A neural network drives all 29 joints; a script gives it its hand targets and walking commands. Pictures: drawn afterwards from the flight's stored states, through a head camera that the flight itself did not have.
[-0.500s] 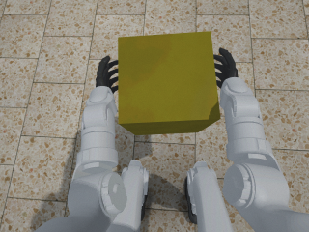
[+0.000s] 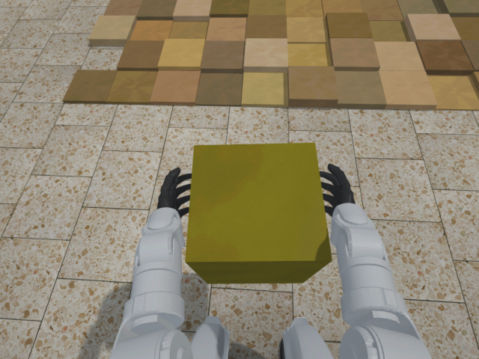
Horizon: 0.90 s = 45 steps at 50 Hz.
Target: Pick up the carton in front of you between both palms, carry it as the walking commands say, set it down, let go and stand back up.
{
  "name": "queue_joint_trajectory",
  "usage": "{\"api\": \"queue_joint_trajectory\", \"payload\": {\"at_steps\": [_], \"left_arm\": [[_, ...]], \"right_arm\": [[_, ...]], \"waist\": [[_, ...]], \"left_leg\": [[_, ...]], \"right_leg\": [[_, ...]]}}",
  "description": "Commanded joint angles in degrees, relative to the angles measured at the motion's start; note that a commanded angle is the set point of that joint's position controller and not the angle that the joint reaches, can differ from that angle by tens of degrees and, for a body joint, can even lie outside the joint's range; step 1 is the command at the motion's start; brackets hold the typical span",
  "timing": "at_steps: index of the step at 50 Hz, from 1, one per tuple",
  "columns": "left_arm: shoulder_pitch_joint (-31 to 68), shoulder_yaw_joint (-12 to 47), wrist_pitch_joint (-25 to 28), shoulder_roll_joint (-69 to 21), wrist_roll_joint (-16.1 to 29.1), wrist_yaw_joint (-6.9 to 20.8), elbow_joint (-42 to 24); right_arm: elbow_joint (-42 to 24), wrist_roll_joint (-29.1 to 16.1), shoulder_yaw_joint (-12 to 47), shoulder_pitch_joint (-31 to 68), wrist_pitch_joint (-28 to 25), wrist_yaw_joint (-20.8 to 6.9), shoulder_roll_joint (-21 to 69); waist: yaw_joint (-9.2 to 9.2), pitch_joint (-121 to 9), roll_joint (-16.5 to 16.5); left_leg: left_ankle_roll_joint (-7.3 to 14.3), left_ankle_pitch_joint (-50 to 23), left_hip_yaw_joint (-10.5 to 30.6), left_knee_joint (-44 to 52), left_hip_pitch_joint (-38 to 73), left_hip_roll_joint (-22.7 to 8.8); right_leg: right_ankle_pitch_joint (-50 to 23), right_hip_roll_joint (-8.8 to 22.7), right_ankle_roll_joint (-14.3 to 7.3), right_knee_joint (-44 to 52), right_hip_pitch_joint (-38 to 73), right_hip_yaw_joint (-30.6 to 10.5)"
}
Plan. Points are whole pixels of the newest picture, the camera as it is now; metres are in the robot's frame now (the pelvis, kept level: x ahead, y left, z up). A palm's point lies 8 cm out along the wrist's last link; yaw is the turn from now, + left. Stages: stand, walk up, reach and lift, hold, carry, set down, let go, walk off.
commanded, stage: reach and lift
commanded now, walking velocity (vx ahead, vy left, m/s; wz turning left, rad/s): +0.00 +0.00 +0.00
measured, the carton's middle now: (254, 222) +0.39 +0.01 -0.09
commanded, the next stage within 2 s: hold in 1.48 s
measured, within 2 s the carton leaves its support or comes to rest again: neither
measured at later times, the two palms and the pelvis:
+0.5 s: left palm (140, 197) +0.34 +0.16 +0.12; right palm (380, 199) +0.34 -0.14 +0.12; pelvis +0.04 +0.01 +0.09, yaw +0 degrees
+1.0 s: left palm (139, 195) +0.33 +0.15 +0.13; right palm (385, 196) +0.33 -0.15 +0.12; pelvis +0.03 +0.00 +0.10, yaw +0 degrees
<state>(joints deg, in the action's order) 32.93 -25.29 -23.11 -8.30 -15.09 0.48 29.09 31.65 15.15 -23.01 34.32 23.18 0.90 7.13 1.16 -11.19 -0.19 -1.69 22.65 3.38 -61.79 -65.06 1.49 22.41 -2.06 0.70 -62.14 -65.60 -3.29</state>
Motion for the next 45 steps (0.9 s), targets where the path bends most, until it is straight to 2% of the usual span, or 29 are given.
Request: {"api": "queue_joint_trajectory", "payload": {"at_steps": [1,15,19,22,26,30,36,45], "left_arm": [[28.77,34.56,-0.32,-58.67,8.80,14.42,4.74],[13.27,39.50,-4.04,-56.74,9.32,13.66,-1.42],[9.58,41.22,-6.28,-56.80,10.25,13.48,-4.18],[7.78,40.72,-8.46,-55.80,10.45,13.35,-5.45],[7.65,37.48,-10.60,-54.14,8.76,13.63,-4.26],[12.03,34.98,-10.68,-54.48,7.60,14.08,-3.15],[16.14,36.40,-10.25,-55.91,8.45,14.36,-4.60],[14.01,37.03,-10.96,-54.26,8.35,14.06,-6.16]], "right_arm": [[2.81,-9.31,33.87,28.53,-0.50,-14.59,61.05],[-3.96,-9.83,37.44,12.84,3.27,-14.63,58.46],[-8.00,-10.89,39.64,10.12,5.72,-14.53,57.61],[-9.12,-11.19,39.24,8.17,7.99,-14.63,57.20],[-7.74,-9.27,35.62,7.71,10.17,-14.98,55.36],[-6.51,-8.30,33.08,12.08,10.26,-15.71,55.32],[-8.24,-9.12,34.86,16.57,9.94,-16.00,56.61],[-9.68,-9.06,35.38,14.13,10.79,-15.32,55.63]], "waist": [[0.12,-32.78,-0.74],[-0.43,-17.37,0.24],[-0.41,-12.43,0.56],[-0.61,-7.21,0.27],[-0.86,0.71,0.47],[-0.74,3.18,0.81],[-0.77,-1.14,0.35],[-0.90,-1.91,0.01]], "left_leg": [[1.46,-12.51,-1.65,11.59,23.75,6.34],[1.43,-23.00,0.19,29.45,47.93,4.56],[1.28,-23.65,0.53,34.28,53.79,4.06],[1.54,-21.13,0.57,37.65,56.22,3.85],[1.97,-14.85,0.50,40.69,56.48,3.49],[2.35,-10.16,0.15,40.98,56.18,3.29],[2.33,-11.52,-0.01,40.24,57.85,3.33],[1.99,-15.17,-0.10,41.31,60.03,3.63]], "right_leg": [[-12.87,-5.77,-0.34,12.07,27.78,0.37],[-22.77,-4.14,-0.46,29.96,48.07,-0.70],[-22.80,-3.85,-0.42,34.85,53.75,-0.82],[-20.54,-3.87,-0.49,38.07,56.22,-0.80],[-14.61,-3.44,-1.00,40.58,56.39,-0.41],[-9.71,-3.13,-1.44,40.82,55.93,-0.13],[-10.81,-3.12,-1.09,40.30,58.25,0.03],[-14.67,-3.26,-0.73,41.63,60.90,-0.01]]}}
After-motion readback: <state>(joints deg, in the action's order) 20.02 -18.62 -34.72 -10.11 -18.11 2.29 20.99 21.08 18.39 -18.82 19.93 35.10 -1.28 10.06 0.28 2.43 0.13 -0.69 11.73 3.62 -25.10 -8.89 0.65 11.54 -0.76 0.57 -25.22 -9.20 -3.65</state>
